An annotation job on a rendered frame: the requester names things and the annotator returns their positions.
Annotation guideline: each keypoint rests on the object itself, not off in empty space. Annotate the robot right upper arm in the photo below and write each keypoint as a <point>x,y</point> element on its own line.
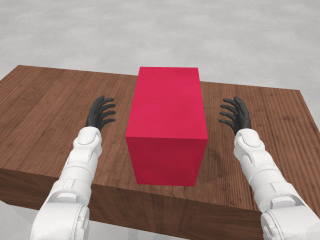
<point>290,223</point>

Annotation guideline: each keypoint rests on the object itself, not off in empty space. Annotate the carton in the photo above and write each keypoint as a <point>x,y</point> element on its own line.
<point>166,133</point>

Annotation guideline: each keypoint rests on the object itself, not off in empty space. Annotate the pedestal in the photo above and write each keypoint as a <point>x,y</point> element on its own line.
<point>43,109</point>

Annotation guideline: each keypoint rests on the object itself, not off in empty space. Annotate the robot left upper arm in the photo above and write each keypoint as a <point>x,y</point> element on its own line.
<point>62,221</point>

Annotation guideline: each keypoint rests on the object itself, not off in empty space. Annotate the robot right hand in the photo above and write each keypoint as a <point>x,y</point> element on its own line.
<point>240,116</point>

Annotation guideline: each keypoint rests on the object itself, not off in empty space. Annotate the robot left forearm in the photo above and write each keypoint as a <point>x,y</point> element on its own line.
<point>74,184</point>

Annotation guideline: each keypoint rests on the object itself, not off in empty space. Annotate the robot right forearm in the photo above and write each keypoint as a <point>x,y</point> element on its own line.
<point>271,191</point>

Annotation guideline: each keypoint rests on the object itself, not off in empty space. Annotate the robot left hand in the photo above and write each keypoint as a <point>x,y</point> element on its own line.
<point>96,115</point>

